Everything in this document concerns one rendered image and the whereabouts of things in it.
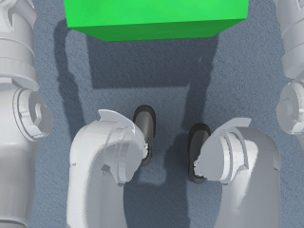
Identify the carton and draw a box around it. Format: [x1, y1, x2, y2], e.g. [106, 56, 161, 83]
[64, 0, 249, 43]

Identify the left robot forearm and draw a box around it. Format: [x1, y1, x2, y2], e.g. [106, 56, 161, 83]
[0, 0, 40, 92]

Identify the robot shin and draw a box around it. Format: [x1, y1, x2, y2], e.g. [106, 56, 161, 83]
[69, 109, 148, 171]
[194, 117, 281, 182]

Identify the right robot upper arm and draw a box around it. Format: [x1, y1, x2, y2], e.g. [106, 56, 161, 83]
[275, 77, 304, 151]

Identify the robot left shin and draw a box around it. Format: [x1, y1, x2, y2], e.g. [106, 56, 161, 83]
[69, 109, 148, 171]

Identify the robot right shin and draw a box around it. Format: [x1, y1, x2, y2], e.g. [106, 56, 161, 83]
[194, 117, 281, 182]

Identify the right robot forearm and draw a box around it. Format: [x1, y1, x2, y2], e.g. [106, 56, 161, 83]
[272, 0, 304, 80]

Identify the left robot upper arm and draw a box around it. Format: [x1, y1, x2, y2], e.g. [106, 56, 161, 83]
[0, 87, 53, 228]

